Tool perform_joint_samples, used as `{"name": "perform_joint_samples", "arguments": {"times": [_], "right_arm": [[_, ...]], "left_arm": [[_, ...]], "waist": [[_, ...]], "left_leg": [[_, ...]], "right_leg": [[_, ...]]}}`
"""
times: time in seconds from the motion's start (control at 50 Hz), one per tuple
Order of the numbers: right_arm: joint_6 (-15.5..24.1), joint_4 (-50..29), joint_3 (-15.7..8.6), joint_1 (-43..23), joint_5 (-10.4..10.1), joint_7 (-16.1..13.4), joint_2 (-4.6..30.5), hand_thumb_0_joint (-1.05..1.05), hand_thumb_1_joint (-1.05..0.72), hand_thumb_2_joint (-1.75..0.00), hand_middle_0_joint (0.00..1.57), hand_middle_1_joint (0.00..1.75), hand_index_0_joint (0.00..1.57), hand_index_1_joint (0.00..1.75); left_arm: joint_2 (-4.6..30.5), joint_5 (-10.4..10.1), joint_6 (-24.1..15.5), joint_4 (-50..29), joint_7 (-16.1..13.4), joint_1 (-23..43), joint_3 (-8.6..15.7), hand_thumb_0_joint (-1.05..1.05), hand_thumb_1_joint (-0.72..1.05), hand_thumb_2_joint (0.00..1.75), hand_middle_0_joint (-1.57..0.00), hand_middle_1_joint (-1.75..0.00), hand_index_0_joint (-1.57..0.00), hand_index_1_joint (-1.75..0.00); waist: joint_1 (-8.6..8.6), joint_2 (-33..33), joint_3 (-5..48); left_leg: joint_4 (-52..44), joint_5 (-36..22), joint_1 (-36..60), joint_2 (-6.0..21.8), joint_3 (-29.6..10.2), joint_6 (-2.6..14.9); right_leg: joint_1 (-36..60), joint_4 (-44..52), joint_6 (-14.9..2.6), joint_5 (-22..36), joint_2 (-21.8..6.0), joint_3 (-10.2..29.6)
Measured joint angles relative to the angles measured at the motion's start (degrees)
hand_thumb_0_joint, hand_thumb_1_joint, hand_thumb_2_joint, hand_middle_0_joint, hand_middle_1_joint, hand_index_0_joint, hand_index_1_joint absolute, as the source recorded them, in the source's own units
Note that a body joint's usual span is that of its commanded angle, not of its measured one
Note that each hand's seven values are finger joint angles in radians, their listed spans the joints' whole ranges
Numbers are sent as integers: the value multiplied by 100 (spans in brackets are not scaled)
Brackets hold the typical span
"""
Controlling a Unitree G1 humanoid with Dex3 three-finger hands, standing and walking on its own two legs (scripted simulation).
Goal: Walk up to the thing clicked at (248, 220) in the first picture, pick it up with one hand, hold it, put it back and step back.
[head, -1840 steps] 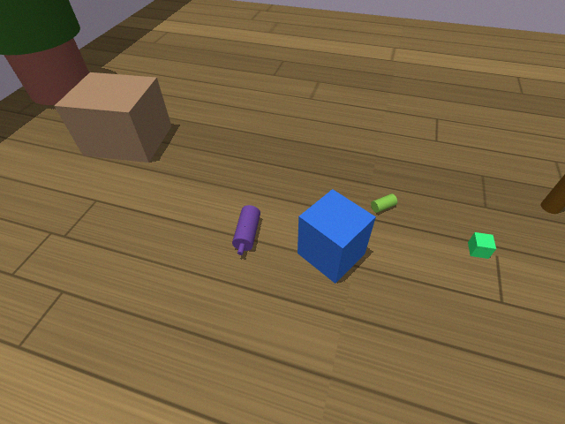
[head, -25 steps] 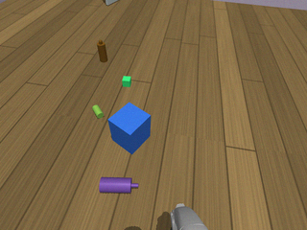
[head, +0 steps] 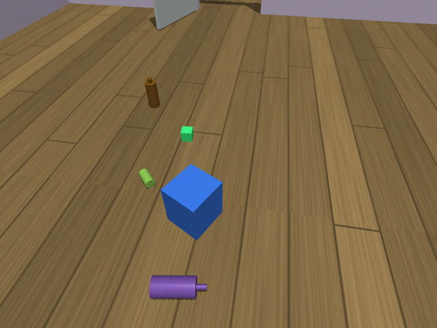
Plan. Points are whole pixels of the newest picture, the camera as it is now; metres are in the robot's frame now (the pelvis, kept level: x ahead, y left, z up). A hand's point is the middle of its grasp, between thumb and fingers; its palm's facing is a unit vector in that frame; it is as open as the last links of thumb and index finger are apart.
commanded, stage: walk up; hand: left
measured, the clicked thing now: (179, 286) +0.45 +0.19 -0.71
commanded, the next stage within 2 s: stand in 1.08 s
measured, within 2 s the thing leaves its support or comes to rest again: neither
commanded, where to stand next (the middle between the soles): +0.07 -0.01 m, yaw +0 degrees
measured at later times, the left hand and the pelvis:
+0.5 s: hand out of the picture +0.15 +0.23 -0.12, palm faces -0.08 -0.92 -0.38, open 7.4 cm; pelvis +0.06 -0.02 +0.02, yaw -3 degrees
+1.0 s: hand out of the picture +0.17 +0.23 -0.13, palm faces -0.02 -0.94 -0.33, open 7.4 cm; pelvis +0.07 -0.02 +0.03, yaw -1 degrees
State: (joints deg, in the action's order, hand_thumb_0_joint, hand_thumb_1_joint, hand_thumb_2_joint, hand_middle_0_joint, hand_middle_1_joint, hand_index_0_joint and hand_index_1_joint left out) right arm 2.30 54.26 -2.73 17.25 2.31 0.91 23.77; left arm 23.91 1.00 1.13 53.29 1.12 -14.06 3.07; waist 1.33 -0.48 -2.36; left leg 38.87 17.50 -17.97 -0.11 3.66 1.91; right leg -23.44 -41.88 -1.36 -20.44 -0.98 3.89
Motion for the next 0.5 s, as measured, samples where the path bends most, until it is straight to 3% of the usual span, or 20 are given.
{"name": "perform_joint_samples", "arguments": {"times": [0.04,0.1,0.2,0.3,0.36,0.4,0.46,0.5], "right_arm": [[-12,113,68,4,-9,-28,-101,0,-90,-90,20,30,21,30],[23,216,168,-13,-34,-38,-269,1,-90,-90,20,30,21,30],[67,205,169,-69,-30,-5,-353,1,-90,-90,20,30,21,30],[53,91,96,-176,-71,-6,-265,1,-90,-90,20,30,21,30],[-30,95,74,-276,-169,-29,-138,1,-90,-90,20,30,21,30],[-109,138,88,-364,-233,-67,-112,1,-90,-90,20,30,21,30],[-152,175,127,-529,-243,-103,-115,1,-90,-90,20,30,21,30],[-123,171,148,-634,-261,-100,-108,1,-90,-90,20,30,21,30]], "left_arm": [[62,-28,49,186,-31,-18,6,1,90,90,-20,-30,-20,-30],[136,-64,10,408,-8,-37,0,1,90,90,-20,-30,-20,-30],[86,-29,-11,624,43,-116,-50,1,91,90,-20,-30,-20,-30],[-18,7,-76,619,26,12,-122,1,90,90,-20,-30,-20,-30],[-143,21,-222,562,-27,193,-137,1,90,90,-20,-30,-20,-30],[-208,11,-323,456,-34,272,-167,1,90,90,-20,-30,-20,-30],[-264,-20,-399,295,-49,329,-207,1,90,90,-20,-30,-20,-30],[-304,-17,-408,223,-81,364,-238,1,90,90,-20,-30,-20,-30]], "waist": [[-104,-63,17],[-182,-207,-50],[-178,-234,-126],[-194,-136,-276],[-215,95,-407],[-208,177,-418],[-142,98,-395],[-112,73,-387]], "left_leg": [[-92,-8,88,-15,28,39],[-481,-147,333,-46,86,48],[-836,-194,573,17,214,47],[-787,-55,597,109,270,-19],[-494,146,541,283,171,-121],[-146,224,400,300,12,-100],[565,1081,119,73,-226,-56],[586,1083,10,29,-294,-55]], "right_leg": [[-114,-436,3,-222,149,193],[-128,-736,44,-95,212,322],[221,-349,89,-152,96,152],[647,333,18,-292,-47,-206],[988,988,68,479,61,-425],[1036,981,82,395,106,-479],[1098,957,32,279,9,-421],[1184,1034,43,281,-43,-403]]}}
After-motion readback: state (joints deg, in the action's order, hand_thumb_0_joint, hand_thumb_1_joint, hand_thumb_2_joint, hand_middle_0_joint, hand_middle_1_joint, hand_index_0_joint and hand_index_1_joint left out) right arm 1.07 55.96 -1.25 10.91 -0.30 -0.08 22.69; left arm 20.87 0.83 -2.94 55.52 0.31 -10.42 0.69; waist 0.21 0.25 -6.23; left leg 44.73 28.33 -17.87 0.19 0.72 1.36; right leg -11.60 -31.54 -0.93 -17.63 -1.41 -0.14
